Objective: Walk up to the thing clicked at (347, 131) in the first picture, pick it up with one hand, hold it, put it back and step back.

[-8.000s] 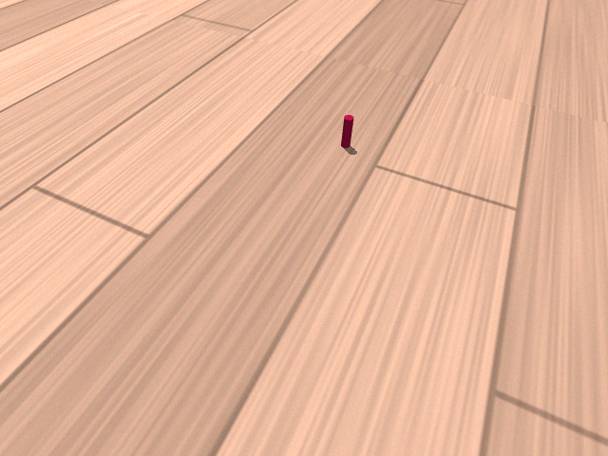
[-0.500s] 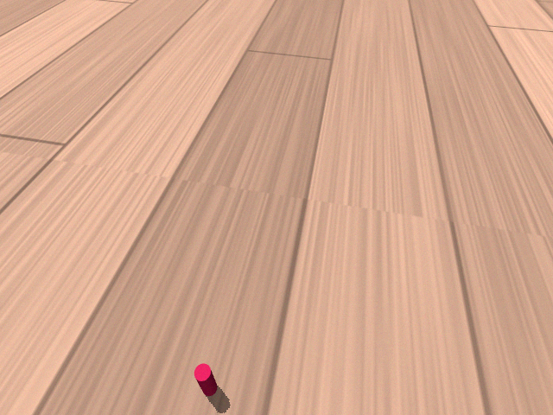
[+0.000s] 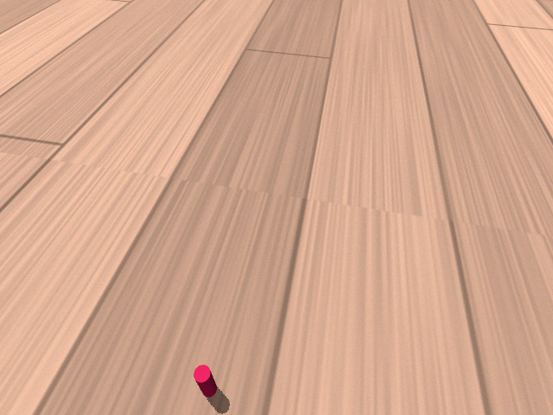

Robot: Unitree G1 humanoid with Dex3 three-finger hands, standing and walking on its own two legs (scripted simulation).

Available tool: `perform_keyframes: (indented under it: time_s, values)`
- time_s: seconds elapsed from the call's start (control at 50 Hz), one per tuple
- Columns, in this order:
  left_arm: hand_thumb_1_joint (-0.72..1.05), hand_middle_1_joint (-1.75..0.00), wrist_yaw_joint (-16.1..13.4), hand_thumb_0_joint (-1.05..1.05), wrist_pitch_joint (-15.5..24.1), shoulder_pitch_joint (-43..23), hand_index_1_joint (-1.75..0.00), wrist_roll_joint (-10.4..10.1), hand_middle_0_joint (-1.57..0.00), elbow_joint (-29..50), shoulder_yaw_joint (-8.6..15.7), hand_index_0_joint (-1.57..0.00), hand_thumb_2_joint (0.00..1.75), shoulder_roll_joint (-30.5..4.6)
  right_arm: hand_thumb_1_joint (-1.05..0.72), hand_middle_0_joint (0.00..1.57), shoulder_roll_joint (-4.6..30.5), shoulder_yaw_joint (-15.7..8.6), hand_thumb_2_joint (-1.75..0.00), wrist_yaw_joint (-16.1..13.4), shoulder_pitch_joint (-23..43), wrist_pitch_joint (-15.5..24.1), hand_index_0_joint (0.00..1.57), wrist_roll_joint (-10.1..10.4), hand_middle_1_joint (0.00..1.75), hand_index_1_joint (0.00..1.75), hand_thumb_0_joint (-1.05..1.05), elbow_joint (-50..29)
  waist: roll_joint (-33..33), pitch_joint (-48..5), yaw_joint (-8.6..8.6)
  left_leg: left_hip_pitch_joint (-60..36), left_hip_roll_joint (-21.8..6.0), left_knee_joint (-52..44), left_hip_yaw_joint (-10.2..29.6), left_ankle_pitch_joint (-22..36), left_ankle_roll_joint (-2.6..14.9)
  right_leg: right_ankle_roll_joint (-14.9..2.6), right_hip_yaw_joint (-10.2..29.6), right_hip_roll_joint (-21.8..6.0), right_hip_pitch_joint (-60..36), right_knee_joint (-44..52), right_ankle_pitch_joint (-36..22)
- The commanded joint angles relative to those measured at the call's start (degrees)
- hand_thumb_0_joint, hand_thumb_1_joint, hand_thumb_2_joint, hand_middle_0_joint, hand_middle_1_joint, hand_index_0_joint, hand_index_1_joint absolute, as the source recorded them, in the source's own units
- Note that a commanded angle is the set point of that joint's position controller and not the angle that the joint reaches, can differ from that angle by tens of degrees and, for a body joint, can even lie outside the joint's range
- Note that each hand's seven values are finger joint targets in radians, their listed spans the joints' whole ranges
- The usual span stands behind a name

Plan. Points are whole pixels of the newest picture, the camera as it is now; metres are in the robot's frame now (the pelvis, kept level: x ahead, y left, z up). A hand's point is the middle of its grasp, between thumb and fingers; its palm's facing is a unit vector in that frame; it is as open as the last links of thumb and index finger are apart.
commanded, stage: stand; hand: left
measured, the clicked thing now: (206, 381) +0.36 +0.21 -0.70
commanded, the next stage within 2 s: go down in 0.14 s
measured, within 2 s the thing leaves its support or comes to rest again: neither
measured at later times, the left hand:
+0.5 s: hand out of the picture +0.16 +0.26 -0.16, palm faces +0.04 -0.94 -0.34, open 11.5 cm
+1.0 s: hand out of the picture +0.15 +0.28 -0.19, palm faces +0.06 -0.94 -0.33, open 17.3 cm
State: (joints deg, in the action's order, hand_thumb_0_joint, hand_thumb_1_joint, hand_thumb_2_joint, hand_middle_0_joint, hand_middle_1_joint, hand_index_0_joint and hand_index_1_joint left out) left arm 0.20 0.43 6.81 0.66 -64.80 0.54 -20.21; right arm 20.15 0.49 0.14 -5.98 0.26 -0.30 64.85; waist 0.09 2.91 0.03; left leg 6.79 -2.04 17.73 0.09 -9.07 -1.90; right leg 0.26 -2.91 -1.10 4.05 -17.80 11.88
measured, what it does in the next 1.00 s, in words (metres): lowers itself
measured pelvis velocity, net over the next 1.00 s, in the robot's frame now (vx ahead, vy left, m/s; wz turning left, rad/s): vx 0.00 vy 0.02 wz -0.01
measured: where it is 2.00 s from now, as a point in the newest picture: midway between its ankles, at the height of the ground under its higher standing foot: outside the picture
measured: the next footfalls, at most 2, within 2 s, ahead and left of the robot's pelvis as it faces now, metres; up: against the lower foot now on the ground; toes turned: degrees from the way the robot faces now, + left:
none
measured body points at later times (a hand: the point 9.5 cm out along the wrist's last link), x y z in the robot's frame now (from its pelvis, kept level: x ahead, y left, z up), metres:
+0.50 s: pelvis -0.01 +0.00 -0.02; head +0.05 +0.01 +0.43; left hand +0.15 +0.31 -0.14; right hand +0.08 -0.27 -0.14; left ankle +0.01 +0.14 -0.75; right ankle -0.02 -0.12 -0.75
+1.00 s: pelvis +0.00 +0.02 -0.07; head +0.07 +0.04 +0.37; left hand +0.15 +0.33 -0.17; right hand +0.15 -0.24 -0.15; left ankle +0.01 +0.14 -0.75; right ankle -0.02 -0.12 -0.75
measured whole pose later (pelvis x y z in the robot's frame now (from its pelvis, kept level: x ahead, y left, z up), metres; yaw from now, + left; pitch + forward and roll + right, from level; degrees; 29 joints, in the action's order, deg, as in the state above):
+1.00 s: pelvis +0.00 +0.02 -0.07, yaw -1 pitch +14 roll -2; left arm 2.2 -14.7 14.3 1.9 -26.4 12.2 -18.6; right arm 13.8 -1.0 -3.9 -12.8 6.6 1.2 33.5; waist 0.1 -6.0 2.1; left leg 44.2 -2.4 57.5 1.0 -27.0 -0.4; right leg 1.5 -2.4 -1.5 39.9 -54.7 28.3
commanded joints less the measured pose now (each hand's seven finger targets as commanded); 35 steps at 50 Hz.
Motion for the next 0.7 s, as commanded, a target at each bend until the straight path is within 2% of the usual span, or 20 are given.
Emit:
perform_keyframes:
  time_s: [0.0,0.2,0.22,0.24,0.26,0.28,0.3,0.32,0.34,0.36,0.38,0.4,0.42,0.48,0.5,0.54,0.56,0.58,0.64,0.68]
  values:
    - [0.9,-0.3,-0.65,0.0,1.31,-1.65,-0.3,-0.23,-0.2,3.29,2.03,-0.2,0.9,-12.49,-0.9,0.2,12.14,-1.96,-0.9,-0.7,2.1,1.36,0.2,-0.18,0.3,0.3,0.0,-3.46,0.29,-5.05,-0.15,-2.77,-6.33,-1.23,4.21,11.09,2.44,-1.15,5.5,-7.35,0.5,2.83,-11.16]
    - [0.9,-0.3,-0.68,0.0,1.27,-1.47,-0.3,-0.2,-0.2,3.26,1.92,-0.2,0.9,-12.52,-0.9,0.2,12.14,-2.2,-0.9,-0.7,2.32,1.3,0.2,-0.23,0.3,0.3,0.0,-3.4,-0.23,-3.73,-0.27,-1.79,-6.09,-1.9,4.2,9.56,2.18,-1.02,5.26,-7.03,0.79,3.25,-8.9]
    - [0.82,-0.22,-0.68,0.0,1.27,-1.84,-0.22,-0.2,-0.12,3.3,1.88,-0.12,0.82,-12.41,-0.93,0.2,12.07,-2.2,-0.9,-0.7,1.93,1.26,0.2,-0.25,0.29,0.29,0.0,-3.33,-0.12,-3.82,-0.01,-1.59,-6.05,-1.99,4.11,9.04,2.2,-1.1,5.45,-7.17,0.86,3.32,-8.45]
    - [0.74,-0.14,-1.45,0.0,6.71,-21.95,-0.14,-3.03,-0.04,23.41,2.07,-0.04,0.74,-2.82,-0.97,0.2,2.54,-0.5,-0.92,-1.83,0.88,4.05,0.2,3.61,0.3,0.3,0.0,-19.49,3.48,0.63,6.7,4.7,2.95,1.88,-4.0,-1.51,2.4,-0.68,2.55,-0.17,13.69,0.36,-4.14]
    - [0.66,-0.06,-1.82,0.0,5.87,-25.95,-0.06,-2.87,-0.02,20.0,3.24,-0.03,0.66,-5.77,-0.95,0.2,3.95,-0.62,-0.92,-2.35,-2.29,3.97,0.2,3.72,0.3,0.3,0.0,-16.16,0.61,-1.92,4.7,4.29,2.86,2.26,-3.4,-1.55,2.63,-0.47,1.54,-0.18,10.59,-0.01,-3.22]
    - [0.58,-0.04,-1.93,0.0,3.8,-15.88,-0.03,-1.3,-0.02,10.65,7.39,-0.03,0.58,-12.07,-0.96,0.2,6.31,-2.1,-0.92,-2.96,-4.53,3.27,0.2,3.86,0.3,0.3,0.0,-16.29,-1.31,-1.66,3.09,5.43,2.46,2.84,-3.18,-1.58,2.67,-0.72,0.76,0.47,10.59,-0.57,-1.81]
    - [0.5,-0.05,-1.27,0.0,2.71,-14.03,-0.05,-0.27,-0.03,6.23,8.39,-0.03,0.5,-12.68,-0.96,0.2,6.31,-2.76,-0.92,-2.95,-5.33,3.01,0.2,3.46,0.3,0.3,0.0,-17.06,-3.42,-3.11,2.81,7.39,2.71,5.32,-2.91,-0.85,2.92,-0.79,0.76,0.44,11.63,-2.06,-1.83]
    - [0.42,-0.06,-0.63,0.0,2.38,-17.31,-0.06,0.6,-0.02,7.07,8.94,-0.03,0.42,-13.55,-0.96,0.2,5.71,-3.02,-0.92,-3.02,-5.66,3.2,0.2,3.37,0.3,0.3,0.0,-18.72,-4.11,-5.0,2.27,8.45,2.49,7.05,-2.43,0.43,3.13,-0.85,0.62,0.45,12.59,-4.22,-3.15]
    - [0.34,-0.07,-0.19,0.0,2.98,-18.05,-0.06,1.86,-0.03,7.76,10.9,-0.03,0.34,-15.38,-0.95,0.2,5.84,-4.14,-0.92,-3.04,-5.92,3.5,0.2,2.42,0.3,0.3,0.0,-20.12,-3.89,-9.72,1.36,8.46,2.53,9.0,-2.51,1.65,3.12,-0.65,1.1,0.08,11.27,-6.44,-5.22]
    - [0.26,-0.07,0.07,0.0,2.08,-11.3,-0.06,3.1,-0.05,4.31,11.93,-0.05,0.26,-14.31,-0.94,0.2,5.5,-4.64,-0.91,-2.97,-7.93,3.56,0.2,1.96,0.3,0.3,0.0,-20.33,-1.58,-12.59,0.46,9.43,2.95,10.67,-2.37,3.99,2.76,-0.93,1.18,-0.04,11.58,-8.93,-7.4]
    - [0.18,-0.07,0.68,0.0,1.54,-7.93,-0.06,3.67,-0.04,4.47,12.35,-0.05,0.21,-12.51,-0.92,0.2,4.98,-5.05,-0.91,-2.52,-8.33,3.64,0.2,1.39,0.3,0.3,0.0,-21.85,-0.11,-14.27,-0.82,11.21,3.26,12.53,-2.52,5.25,2.43,-1.18,1.3,-0.07,11.34,-10.82,-8.0]
    - [0.12,-0.07,0.89,0.0,0.95,-7.01,-0.06,3.94,-0.05,6.58,13.0,-0.05,0.19,-12.56,-0.92,0.2,4.93,-5.32,-0.91,-2.36,-8.73,3.75,0.2,1.49,0.3,0.3,0.0,-23.52,1.2,-16.69,-1.48,10.79,3.4,13.09,-2.43,6.53,2.19,-1.32,1.29,0.15,10.74,-11.77,-8.73]
    - [0.06,-0.06,0.86,0.0,0.13,-6.65,-0.06,3.98,-0.06,7.75,12.89,-0.06,0.16,-11.54,-0.92,0.2,4.82,-5.37,-0.9,-2.38,-8.66,3.88,0.2,1.52,0.3,0.3,0.0,-24.6,1.5,-16.46,-1.22,10.79,3.38,13.59,-2.44,6.78,2.08,-1.32,1.33,0.46,11.78,-12.35,-8.71]
    - [-0.08,-0.06,0.45,0.0,-3.08,-4.26,-0.05,3.98,-0.07,12.09,14.28,-0.07,0.12,-11.73,-0.89,0.2,4.27,-5.6,-0.9,-2.31,-7.53,3.89,0.2,2.08,0.3,0.3,0.0,-27.97,2.25,-15.33,-1.25,12.53,3.04,14.08,-1.86,6.85,1.84,-1.51,0.76,0.98,13.61,-12.9,-7.75]
    - [-0.15,-0.06,0.5,0.0,-4.0,-4.71,-0.05,3.97,-0.07,13.79,14.14,-0.08,0.1,-11.44,-0.88,0.2,4.13,-5.58,-0.89,-2.24,-7.82,3.93,0.2,2.08,0.3,0.3,0.0,-28.98,1.61,-15.99,-0.35,13.02,2.88,15.2,-1.98,6.39,2.01,-1.35,0.91,1.0,14.61,-13.63,-7.46]
    - [-0.28,-0.07,0.71,0.0,-5.27,-5.33,-0.06,3.48,-0.08,18.08,14.29,-0.08,0.08,-11.16,-0.87,0.2,4.07,-5.39,-0.89,-2.24,-7.28,4.38,0.2,2.05,0.3,0.3,0.0,-30.67,1.38,-16.01,0.36,14.39,2.28,17.07,-1.71,5.53,2.04,-1.32,0.54,1.36,17.13,-15.79,-6.08]
    - [-0.35,-0.07,0.74,0.0,-5.76,-6.17,-0.07,3.33,-0.08,19.19,13.84,-0.08,0.07,-10.67,-0.85,0.2,3.78,-5.22,-0.89,-2.29,-6.93,4.69,0.2,1.95,0.3,0.3,0.0,-31.23,1.45,-14.47,0.4,16.18,2.05,17.98,-1.48,4.1,1.89,-1.34,0.32,1.49,19.27,-16.7,-4.26]
    - [-0.36,-0.06,0.72,0.0,-6.06,-6.36,-0.06,3.16,-0.08,21.76,14.42,-0.08,0.06,-11.26,-0.85,0.2,3.8,-5.36,-0.89,-2.33,-6.87,4.88,0.2,2.02,0.3,0.3,0.0,-32.09,1.81,-14.68,0.47,16.91,2.04,19.0,-1.64,2.84,1.94,-1.29,0.47,1.31,20.21,-17.47,-3.18]
    - [-0.49,-0.08,0.94,0.0,-6.99,-3.84,-0.08,2.43,-0.09,25.94,14.38,-0.08,0.05,-9.84,-0.84,0.2,3.32,-5.24,-0.88,-2.55,-7.77,5.8,0.2,1.9,0.3,0.3,0.0,-33.39,1.64,-15.08,1.04,20.27,1.83,21.7,-1.44,-0.9,2.1,-1.18,0.61,1.34,23.49,-20.06,0.14]
    - [-0.56,-0.08,1.29,0.0,-7.54,-2.43,-0.08,2.23,-0.1,29.6,13.93,-0.1,0.03,-9.08,-0.84,0.2,3.34,-5.4,-0.88,-2.75,-8.09,6.54,0.2,1.89,0.3,0.3,0.0,-34.32,2.49,-16.79,1.43,20.46,1.3,23.56,-0.81,-0.39,1.91,-1.17,0.32,1.48,25.48,-22.78,-0.05]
